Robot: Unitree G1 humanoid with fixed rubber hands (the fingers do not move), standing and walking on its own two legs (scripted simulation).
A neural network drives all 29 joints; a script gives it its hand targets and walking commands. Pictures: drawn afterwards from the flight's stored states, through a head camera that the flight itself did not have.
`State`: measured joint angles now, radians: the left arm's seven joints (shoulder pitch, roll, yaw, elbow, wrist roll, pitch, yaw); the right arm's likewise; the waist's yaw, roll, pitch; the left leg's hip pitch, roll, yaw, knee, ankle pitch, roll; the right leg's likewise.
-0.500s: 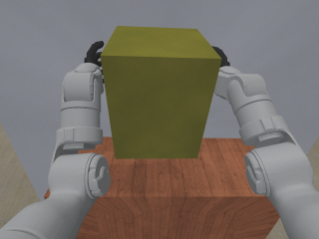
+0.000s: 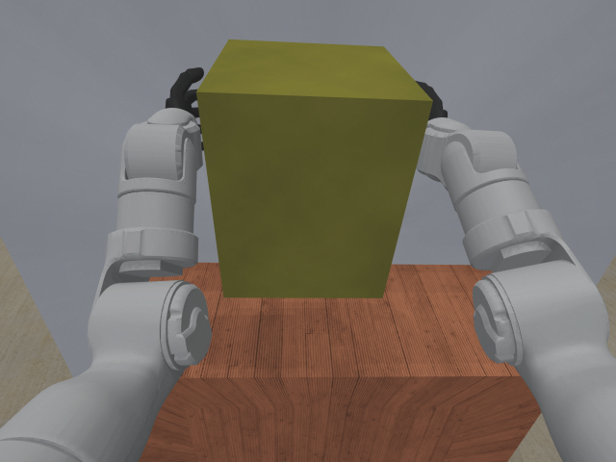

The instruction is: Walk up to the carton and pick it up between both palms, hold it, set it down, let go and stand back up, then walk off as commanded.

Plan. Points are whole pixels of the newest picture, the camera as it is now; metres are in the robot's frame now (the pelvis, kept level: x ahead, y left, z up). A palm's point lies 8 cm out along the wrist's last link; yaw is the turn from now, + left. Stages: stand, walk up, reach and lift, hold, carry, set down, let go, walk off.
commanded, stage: hold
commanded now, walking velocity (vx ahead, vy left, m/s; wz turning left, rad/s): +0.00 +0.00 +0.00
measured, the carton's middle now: (305, 168) +0.38 +0.01 +0.28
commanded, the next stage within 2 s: none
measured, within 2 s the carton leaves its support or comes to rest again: neither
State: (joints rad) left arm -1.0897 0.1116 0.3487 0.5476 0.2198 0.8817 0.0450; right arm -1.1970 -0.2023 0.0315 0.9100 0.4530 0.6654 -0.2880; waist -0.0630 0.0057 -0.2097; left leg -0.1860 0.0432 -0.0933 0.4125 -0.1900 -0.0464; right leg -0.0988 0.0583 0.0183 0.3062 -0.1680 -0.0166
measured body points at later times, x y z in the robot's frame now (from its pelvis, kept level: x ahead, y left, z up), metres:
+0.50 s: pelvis +0.00 +0.00 +0.00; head -0.09 +0.01 +0.44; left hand +0.39 +0.16 +0.32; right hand +0.39 -0.14 +0.32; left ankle +0.02 +0.14 -0.75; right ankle +0.00 -0.11 -0.75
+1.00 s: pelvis +0.00 +0.00 +0.00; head -0.10 +0.02 +0.44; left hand +0.38 +0.16 +0.33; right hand +0.38 -0.13 +0.32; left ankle +0.02 +0.14 -0.75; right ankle +0.00 -0.11 -0.75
